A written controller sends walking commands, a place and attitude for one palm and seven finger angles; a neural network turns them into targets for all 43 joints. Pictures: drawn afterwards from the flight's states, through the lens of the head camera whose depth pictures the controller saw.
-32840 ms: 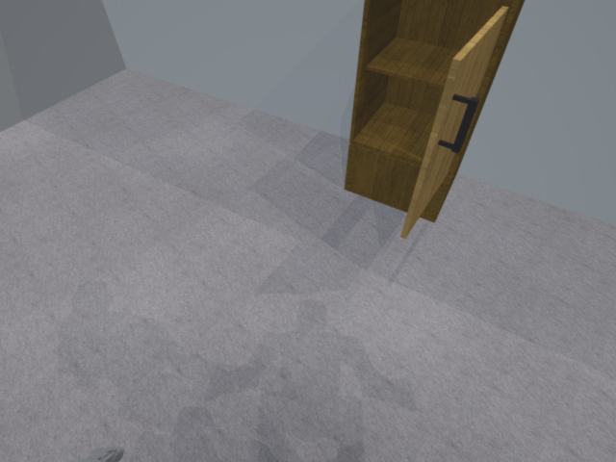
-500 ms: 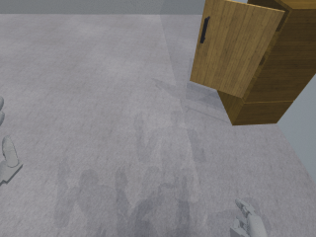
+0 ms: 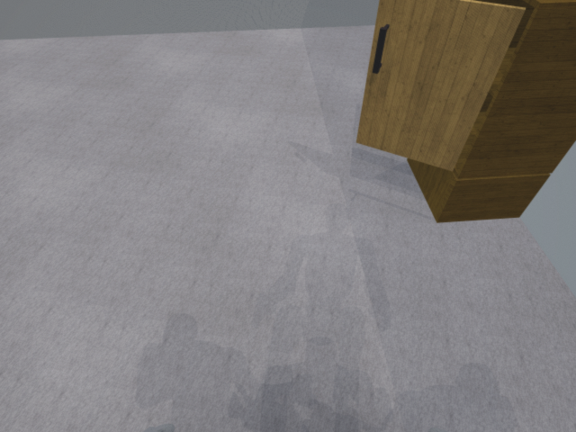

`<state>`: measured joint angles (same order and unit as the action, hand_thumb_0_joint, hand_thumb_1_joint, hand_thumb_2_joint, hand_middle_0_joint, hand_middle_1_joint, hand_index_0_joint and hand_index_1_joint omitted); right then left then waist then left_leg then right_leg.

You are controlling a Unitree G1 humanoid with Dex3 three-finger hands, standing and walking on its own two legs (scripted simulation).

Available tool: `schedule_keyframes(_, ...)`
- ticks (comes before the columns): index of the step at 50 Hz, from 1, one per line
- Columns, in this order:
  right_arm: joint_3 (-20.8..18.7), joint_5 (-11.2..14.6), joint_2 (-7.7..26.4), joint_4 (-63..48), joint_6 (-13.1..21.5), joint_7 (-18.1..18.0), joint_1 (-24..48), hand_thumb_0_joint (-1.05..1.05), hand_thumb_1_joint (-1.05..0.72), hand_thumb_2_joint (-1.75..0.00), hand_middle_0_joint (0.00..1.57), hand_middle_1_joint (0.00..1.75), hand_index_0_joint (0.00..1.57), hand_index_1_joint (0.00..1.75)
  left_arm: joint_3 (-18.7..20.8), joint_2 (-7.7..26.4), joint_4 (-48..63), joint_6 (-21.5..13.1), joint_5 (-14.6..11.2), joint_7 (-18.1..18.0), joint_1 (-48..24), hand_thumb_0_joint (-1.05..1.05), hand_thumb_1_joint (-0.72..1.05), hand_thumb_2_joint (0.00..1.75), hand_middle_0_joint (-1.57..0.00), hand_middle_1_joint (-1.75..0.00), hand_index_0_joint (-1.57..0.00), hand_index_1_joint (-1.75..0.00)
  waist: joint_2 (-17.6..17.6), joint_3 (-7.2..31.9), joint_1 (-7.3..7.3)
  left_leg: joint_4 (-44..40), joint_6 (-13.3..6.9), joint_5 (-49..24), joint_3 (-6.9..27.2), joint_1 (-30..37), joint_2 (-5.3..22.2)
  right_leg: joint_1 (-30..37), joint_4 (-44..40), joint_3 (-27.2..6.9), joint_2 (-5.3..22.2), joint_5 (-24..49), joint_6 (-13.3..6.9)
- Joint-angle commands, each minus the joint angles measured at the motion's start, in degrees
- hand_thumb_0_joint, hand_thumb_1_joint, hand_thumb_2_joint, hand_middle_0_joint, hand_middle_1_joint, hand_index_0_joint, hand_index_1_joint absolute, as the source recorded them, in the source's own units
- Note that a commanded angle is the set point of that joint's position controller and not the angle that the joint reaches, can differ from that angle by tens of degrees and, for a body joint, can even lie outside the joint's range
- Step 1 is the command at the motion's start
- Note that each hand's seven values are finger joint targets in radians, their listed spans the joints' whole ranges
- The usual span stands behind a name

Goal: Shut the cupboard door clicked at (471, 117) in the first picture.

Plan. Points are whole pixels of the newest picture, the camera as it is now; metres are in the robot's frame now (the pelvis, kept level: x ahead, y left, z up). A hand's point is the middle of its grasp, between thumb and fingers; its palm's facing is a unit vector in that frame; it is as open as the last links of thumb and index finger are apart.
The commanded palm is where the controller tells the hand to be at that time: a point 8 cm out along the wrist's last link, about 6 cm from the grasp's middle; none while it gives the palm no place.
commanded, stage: let the arm hang, fingers relaxed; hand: left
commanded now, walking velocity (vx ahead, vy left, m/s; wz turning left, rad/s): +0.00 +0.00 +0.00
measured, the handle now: (381, 49) +1.29 -0.29 -0.04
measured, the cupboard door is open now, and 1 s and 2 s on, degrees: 57 57 57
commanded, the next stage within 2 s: look to check the result in 0.86 s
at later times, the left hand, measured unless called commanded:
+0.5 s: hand out of the picture -0.07 +0.17 -0.16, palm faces +0.03 -0.98 -0.18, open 7.3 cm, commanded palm none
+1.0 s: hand out of the picture -0.03 +0.17 -0.17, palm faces +0.02 -0.99 -0.16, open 7.4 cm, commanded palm none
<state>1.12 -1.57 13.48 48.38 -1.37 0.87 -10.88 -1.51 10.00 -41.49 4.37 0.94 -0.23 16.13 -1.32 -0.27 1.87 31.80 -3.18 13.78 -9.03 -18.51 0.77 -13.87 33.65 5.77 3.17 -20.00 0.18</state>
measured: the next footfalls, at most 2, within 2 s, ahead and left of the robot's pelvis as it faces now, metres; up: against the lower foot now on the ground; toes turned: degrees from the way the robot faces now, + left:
none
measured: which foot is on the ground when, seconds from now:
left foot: down 0.00-1.00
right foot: down 0.00-1.00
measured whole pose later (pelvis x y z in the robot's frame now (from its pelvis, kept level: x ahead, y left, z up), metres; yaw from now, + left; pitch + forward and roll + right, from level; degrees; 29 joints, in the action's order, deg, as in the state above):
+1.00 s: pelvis +0.00 +0.02 +0.01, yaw -1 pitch -1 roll +0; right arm -0.8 -0.9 7.0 64.7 -0.3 -1.7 -18.7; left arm 0.6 6.5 -65.0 0.3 1.0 -2.3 18.9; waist 0.1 -2.0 0.8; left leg 22.2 -4.5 9.0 -10.3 -12.6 -0.3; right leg -8.4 23.6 4.7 3.1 -14.1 1.5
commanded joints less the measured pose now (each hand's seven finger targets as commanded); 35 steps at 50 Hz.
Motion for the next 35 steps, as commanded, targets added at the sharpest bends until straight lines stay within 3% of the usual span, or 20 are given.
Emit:
schedule_keyframes(1, -1.49, 0.01, 5.38, 1.45, 0.78, -0.88, -1.93, 0.00, -0.90, -0.90, 0.20, 0.30, 0.20, 0.30, 3.32, 9.17, -4.76, -3.56, -0.17, -1.11, 1.74, 0.00, 0.90, 0.90, -0.20, -0.30, -0.20, -0.30, -2.28, -0.47, -1.54, -10.70, -0.11, -1.51, 10.81, 2.81, 5.97, 0.16, -9.82, -6.92, 3.27, 3.93, -1.03)
schedule_keyframes(2, -1.73, -0.20, 4.37, 2.49, 0.75, -1.12, -2.42, 0.00, -0.90, -0.90, 0.20, 0.30, 0.20, 0.30, 4.04, 7.23, -6.71, -3.60, 0.04, -1.25, 3.00, 0.00, 0.90, 0.90, -0.20, -0.30, -0.20, -0.30, -4.78, -0.30, -1.81, -11.82, -0.19, 1.48, 10.86, 2.40, 5.96, 1.09, -10.53, -6.59, 3.03, 3.75, -1.23)
schedule_keyframes(4, -1.99, -0.11, 3.63, 4.64, 0.55, -1.36, -3.84, 0.00, -0.90, -0.90, 0.20, 0.30, 0.20, 0.30, 4.06, 6.59, -10.05, -3.63, -0.02, -1.32, 4.10, 0.00, 0.90, 0.90, -0.20, -0.30, -0.20, -0.30, -6.49, -0.14, -1.97, -13.34, -0.24, 4.83, 11.17, 2.08, 6.15, 2.69, -11.56, -6.01, 2.93, 3.88, -1.45)
schedule_keyframes(7, -2.16, 0.21, 2.66, 7.78, 0.64, -1.73, -6.40, 0.00, -0.90, -0.90, 0.20, 0.30, 0.20, 0.30, 3.52, 6.07, -14.20, -3.89, -0.14, -1.29, 4.60, 0.00, 0.90, 0.90, -0.20, -0.30, -0.20, -0.30, -4.15, -1.11, -1.69, -14.46, -0.18, 5.23, 11.05, 3.00, 6.33, 2.75, -13.05, -6.01, 2.96, 4.53, -1.57)
schedule_keyframes(8, -2.24, 0.37, 2.81, 8.53, 0.58, -1.80, -7.55, 0.00, -0.90, -0.90, 0.20, 0.30, 0.20, 0.30, 3.42, 6.04, -15.19, -3.97, -0.11, -1.36, 4.73, 0.00, 0.90, 0.90, -0.20, -0.30, -0.20, -0.30, -1.31, -1.58, -1.53, -14.29, -0.19, 4.47, 11.24, 3.48, 6.51, 2.61, -13.58, -5.90, 2.95, 4.40, -1.62)
schedule_keyframes(13, -2.27, 0.70, 1.48, 12.43, 0.81, -2.27, -11.14, 0.00, -0.90, -0.90, 0.20, 0.30, 0.20, 0.30, 3.01, 4.69, -19.92, -4.17, -0.12, -1.59, 6.36, 0.00, 0.90, 0.90, -0.20, -0.30, -0.20, -0.30, 1.38, -2.64, -1.10, -14.95, -0.44, 3.59, 10.62, 5.73, 6.79, 1.15, -14.69, -5.84, 2.96, 4.00, -1.46)
schedule_keyframes(23, -2.47, 0.73, -0.60, 15.09, 0.69, -2.65, -13.11, 0.00, -0.90, -0.90, 0.20, 0.30, 0.20, 0.30, 2.79, 1.79, -23.24, -3.98, 0.16, -2.18, 9.45, 0.00, 0.90, 0.90, -0.20, -0.30, -0.20, -0.30, 2.02, -6.37, -1.11, -17.01, -0.64, 8.50, 10.74, 4.41, 6.92, -1.49, -14.51, -5.76, 2.06, 1.92, -0.77)
schedule_keyframes(33, -2.51, 0.77, -2.23, 15.26, 1.20, -2.66, -12.93, 0.00, -0.90, -0.90, 0.20, 0.30, 0.20, 0.30, 2.77, 0.30, -23.00, -4.60, 0.23, -2.41, 9.72, 0.00, 0.90, 0.90, -0.20, -0.30, -0.20, -0.30, 2.21, -5.89, -0.94, -15.67, -0.41, 3.85, 9.70, 6.05, 6.17, -2.06, -14.78, -5.92, 2.50, 4.72, -0.73)
schedule_keyframes(35, -2.46, 0.64, -2.53, 15.39, 1.29, -2.70, -12.68, 0.00, -0.90, -0.90, 0.20, 0.30, 0.20, 0.30, 2.73, -0.03, -22.97, -4.54, 0.18, -2.38, 9.47, 0.00, 0.90, 0.90, -0.20, -0.30, -0.20, -0.30, 0.94, -6.92, -0.95, -16.39, -0.34, 4.22, 9.80, 5.99, 6.18, -2.60, -14.60, -5.78, 2.50, 4.69, -0.65)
